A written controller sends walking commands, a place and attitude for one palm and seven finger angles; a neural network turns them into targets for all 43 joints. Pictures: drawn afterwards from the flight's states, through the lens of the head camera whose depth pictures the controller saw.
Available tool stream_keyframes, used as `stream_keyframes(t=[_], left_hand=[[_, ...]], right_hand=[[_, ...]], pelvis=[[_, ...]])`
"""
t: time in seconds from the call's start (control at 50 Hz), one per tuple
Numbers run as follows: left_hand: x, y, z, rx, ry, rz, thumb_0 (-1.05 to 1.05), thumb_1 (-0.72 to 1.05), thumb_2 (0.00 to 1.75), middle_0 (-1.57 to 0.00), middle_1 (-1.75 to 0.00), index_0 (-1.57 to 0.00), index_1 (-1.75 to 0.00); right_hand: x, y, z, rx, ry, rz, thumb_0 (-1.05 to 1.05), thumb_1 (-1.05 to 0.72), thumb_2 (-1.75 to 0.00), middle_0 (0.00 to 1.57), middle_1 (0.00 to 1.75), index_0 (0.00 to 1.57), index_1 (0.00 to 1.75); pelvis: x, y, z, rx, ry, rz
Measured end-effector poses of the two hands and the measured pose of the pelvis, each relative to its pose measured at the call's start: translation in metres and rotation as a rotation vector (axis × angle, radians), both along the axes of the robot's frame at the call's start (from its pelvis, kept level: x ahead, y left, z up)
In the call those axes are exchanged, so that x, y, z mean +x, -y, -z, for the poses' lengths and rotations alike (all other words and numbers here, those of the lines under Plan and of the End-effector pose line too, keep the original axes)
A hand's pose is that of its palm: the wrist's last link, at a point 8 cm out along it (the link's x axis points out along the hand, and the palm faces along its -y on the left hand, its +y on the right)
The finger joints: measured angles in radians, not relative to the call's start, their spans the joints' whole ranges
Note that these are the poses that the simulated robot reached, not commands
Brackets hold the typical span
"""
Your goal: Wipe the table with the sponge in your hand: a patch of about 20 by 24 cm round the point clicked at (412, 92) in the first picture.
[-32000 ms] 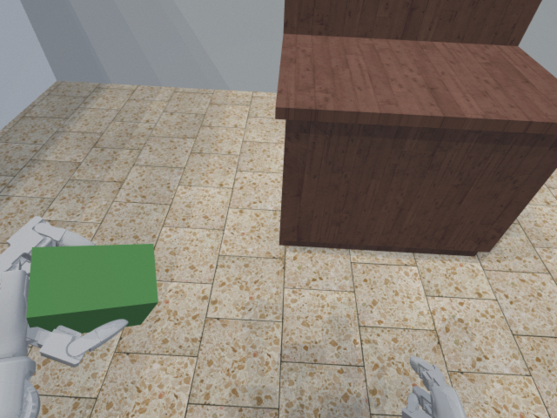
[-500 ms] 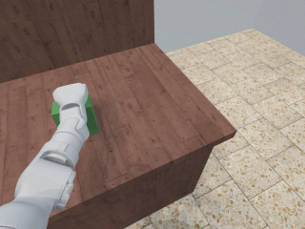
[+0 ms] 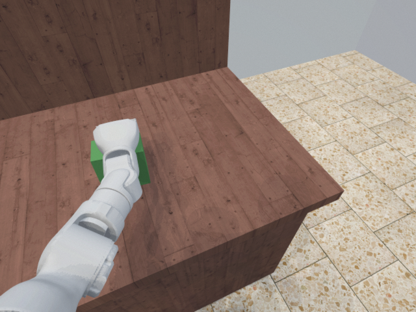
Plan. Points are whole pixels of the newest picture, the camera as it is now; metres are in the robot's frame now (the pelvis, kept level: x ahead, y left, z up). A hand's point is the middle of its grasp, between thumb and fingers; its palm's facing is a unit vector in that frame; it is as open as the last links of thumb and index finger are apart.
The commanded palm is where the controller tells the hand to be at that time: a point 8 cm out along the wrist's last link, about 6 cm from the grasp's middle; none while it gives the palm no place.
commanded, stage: wipe back along the third lane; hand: left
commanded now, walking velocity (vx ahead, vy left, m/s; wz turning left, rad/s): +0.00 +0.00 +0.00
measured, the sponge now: (124, 168) +0.42 +0.22 +0.02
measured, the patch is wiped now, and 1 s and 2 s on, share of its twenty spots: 1.00 1.00 1.00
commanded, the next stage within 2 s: slide back across to the middle lane in 1.84 s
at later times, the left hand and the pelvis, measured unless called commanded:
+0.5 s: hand (132, 168) +0.39 +0.18 +0.07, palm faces -0.01 -0.03 -1.00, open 10.7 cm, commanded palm +0.34 +0.16 +0.10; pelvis +0.02 -0.02 +0.00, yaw +2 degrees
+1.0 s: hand (143, 191) +0.33 +0.14 +0.07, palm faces +0.01 -0.05 -1.00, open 10.7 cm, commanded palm +0.28 +0.13 +0.10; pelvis +0.00 -0.04 +0.01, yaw +1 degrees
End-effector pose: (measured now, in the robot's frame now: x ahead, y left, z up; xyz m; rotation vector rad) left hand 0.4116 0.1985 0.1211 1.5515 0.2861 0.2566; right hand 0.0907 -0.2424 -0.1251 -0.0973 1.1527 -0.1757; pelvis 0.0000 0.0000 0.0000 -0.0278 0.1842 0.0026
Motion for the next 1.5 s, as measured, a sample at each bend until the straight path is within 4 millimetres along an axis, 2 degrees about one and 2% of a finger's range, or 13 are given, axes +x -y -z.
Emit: stream_keyframes(t=[0.28, 0.36, 0.46, 0.68, 0.94, 1.3, 1.5], left_hand=[[-0.023, 0.015, -0.002, -0.013, -0.002, -0.028, 0.00, -0.53, 1.07, -0.62, -1.36, -0.64, -1.35], [-0.030, 0.020, -0.003, -0.014, -0.005, -0.023, 0.00, -0.53, 1.07, -0.62, -1.36, -0.64, -1.35], [-0.039, 0.024, -0.002, -0.026, 0.003, -0.016, 0.00, -0.53, 1.07, -0.62, -1.36, -0.64, -1.35], [-0.063, 0.039, -0.002, -0.032, 0.014, -0.002, 0.00, -0.52, 1.07, -0.62, -1.36, -0.63, -1.35], [-0.097, 0.058, -0.002, -0.044, 0.035, 0.016, 0.00, -0.52, 1.07, -0.61, -1.36, -0.63, -1.36], [-0.123, 0.069, -0.001, -0.060, 0.036, 0.021, 0.00, -0.52, 1.07, -0.62, -1.35, -0.64, -1.35], [-0.136, 0.070, 0.001, -0.076, 0.056, 0.037, 0.00, -0.52, 1.07, -0.62, -1.36, -0.63, -1.35]], right_hand=[[0.094, -0.020, -0.026, 0.036, 0.174, -0.124, 0.01, -0.90, -0.90, 0.20, 0.30, 0.20, 0.30], [0.112, -0.020, -0.033, 0.040, 0.206, -0.152, 0.01, -0.90, -0.90, 0.20, 0.30, 0.20, 0.30], [0.124, -0.018, -0.038, 0.049, 0.230, -0.174, 0.01, -0.90, -0.90, 0.20, 0.30, 0.20, 0.30], [0.128, -0.007, -0.039, 0.073, 0.251, -0.187, 0.01, -0.90, -0.90, 0.20, 0.30, 0.20, 0.30], [0.124, 0.006, -0.046, 0.089, 0.308, -0.183, 0.01, -0.90, -0.90, 0.19, 0.30, 0.20, 0.30], [0.113, 0.018, -0.049, 0.087, 0.349, -0.172, 0.01, -0.90, -0.90, 0.19, 0.30, 0.20, 0.30], [0.119, 0.015, -0.052, 0.100, 0.372, -0.181, 0.02, -0.90, -0.90, 0.19, 0.30, 0.20, 0.30]], pelvis=[[0.010, 0.003, -0.003, 0.008, 0.050, -0.026], [0.013, 0.007, -0.003, 0.012, 0.062, -0.033], [0.016, 0.013, -0.004, 0.016, 0.079, -0.035], [0.015, 0.027, -0.005, 0.025, 0.113, -0.032], [0.003, 0.039, -0.005, 0.035, 0.154, -0.019], [-0.010, 0.048, -0.005, 0.039, 0.182, -0.011], [-0.008, 0.047, -0.005, 0.038, 0.193, -0.004]])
